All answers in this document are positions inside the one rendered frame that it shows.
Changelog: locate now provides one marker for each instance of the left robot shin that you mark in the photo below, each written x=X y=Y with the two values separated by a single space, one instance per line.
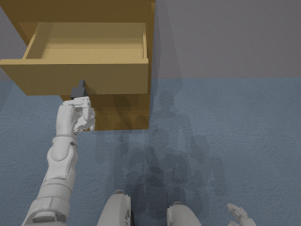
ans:
x=127 y=221

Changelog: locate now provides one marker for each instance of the robot left forearm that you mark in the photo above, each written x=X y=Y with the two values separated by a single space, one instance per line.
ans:
x=53 y=201

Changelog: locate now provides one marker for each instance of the cabinet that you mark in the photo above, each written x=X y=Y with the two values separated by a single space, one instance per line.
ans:
x=112 y=111

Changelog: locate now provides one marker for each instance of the right robot hand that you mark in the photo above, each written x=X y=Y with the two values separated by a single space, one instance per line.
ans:
x=241 y=216

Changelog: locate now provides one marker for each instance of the drawer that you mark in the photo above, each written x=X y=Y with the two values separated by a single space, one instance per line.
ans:
x=110 y=57

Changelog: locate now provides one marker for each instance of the left robot thigh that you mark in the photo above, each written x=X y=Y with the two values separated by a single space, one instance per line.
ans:
x=116 y=210

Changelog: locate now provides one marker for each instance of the left robot hand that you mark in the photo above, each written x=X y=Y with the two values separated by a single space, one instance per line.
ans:
x=70 y=122

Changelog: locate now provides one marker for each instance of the handle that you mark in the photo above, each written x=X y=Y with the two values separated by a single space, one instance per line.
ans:
x=80 y=91

